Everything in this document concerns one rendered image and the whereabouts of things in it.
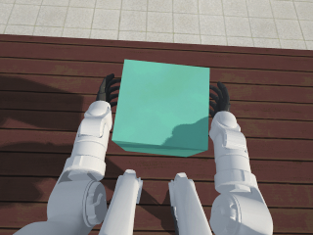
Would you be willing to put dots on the robot right hand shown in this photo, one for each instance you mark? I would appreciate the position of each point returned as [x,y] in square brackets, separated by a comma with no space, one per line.
[222,100]

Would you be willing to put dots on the robot right thigh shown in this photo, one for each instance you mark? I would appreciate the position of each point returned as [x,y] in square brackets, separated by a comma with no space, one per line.
[190,215]

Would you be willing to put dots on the carton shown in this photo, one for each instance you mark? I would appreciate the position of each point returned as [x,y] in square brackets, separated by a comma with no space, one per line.
[162,109]

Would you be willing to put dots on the robot right forearm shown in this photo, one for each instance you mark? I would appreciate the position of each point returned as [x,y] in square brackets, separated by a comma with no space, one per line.
[233,174]

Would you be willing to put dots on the robot left upper arm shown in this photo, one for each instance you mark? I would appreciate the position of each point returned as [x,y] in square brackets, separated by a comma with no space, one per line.
[74,208]

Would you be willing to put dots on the robot left hand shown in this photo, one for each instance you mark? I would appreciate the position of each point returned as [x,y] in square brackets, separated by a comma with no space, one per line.
[105,90]

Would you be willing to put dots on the robot left shin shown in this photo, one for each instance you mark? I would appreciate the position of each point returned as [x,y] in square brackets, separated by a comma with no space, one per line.
[128,171]

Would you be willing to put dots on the robot left forearm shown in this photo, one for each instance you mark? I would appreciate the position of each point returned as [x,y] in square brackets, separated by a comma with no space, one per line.
[87,160]

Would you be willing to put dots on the robot right upper arm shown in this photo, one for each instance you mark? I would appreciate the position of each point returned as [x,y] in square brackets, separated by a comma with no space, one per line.
[233,214]

